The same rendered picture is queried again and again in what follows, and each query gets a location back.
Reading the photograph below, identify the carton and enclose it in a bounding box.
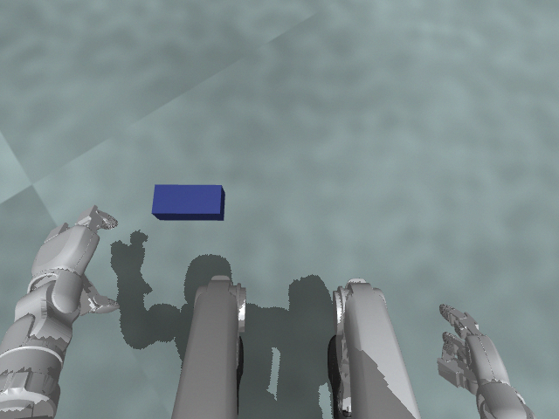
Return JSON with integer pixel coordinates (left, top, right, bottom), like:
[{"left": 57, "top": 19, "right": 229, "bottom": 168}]
[{"left": 152, "top": 184, "right": 225, "bottom": 221}]

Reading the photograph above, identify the right robot hand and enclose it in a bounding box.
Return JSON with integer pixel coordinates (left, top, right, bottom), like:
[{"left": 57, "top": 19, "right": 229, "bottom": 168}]
[{"left": 437, "top": 304, "right": 511, "bottom": 395}]

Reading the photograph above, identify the left robot hand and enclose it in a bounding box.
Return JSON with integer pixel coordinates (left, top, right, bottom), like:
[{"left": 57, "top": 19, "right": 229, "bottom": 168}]
[{"left": 31, "top": 205, "right": 120, "bottom": 316}]

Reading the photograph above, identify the right robot foot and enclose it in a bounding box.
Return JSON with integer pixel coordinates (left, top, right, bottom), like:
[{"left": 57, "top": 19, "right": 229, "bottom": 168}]
[{"left": 328, "top": 335, "right": 351, "bottom": 419}]

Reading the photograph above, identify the right robot arm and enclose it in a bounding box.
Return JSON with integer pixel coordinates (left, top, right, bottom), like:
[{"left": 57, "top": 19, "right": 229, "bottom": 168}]
[{"left": 476, "top": 382, "right": 537, "bottom": 419}]

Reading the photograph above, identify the left robot arm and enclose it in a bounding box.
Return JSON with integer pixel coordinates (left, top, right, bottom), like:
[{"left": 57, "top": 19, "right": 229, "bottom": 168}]
[{"left": 0, "top": 269, "right": 84, "bottom": 419}]

